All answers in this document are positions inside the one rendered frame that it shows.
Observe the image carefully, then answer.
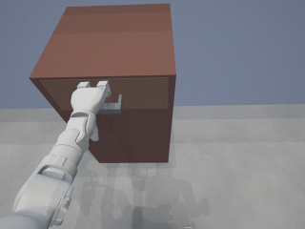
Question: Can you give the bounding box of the handle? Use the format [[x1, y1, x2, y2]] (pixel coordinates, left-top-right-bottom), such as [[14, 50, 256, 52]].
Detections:
[[97, 94, 123, 115]]

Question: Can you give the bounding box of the robot left forearm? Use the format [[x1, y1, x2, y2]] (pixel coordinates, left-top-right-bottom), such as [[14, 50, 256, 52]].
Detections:
[[12, 109, 96, 213]]

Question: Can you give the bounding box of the left robot hand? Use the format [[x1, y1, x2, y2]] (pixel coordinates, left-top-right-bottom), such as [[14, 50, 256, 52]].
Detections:
[[71, 80, 111, 141]]

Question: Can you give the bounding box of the cabinet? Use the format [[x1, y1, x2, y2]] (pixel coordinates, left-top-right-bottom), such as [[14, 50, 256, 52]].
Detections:
[[29, 3, 176, 163]]

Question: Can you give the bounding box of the robot left upper arm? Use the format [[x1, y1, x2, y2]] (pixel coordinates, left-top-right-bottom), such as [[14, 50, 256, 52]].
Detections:
[[0, 174, 74, 229]]

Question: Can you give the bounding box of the drawer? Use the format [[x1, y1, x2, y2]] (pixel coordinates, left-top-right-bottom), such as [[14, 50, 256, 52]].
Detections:
[[39, 77, 169, 110]]

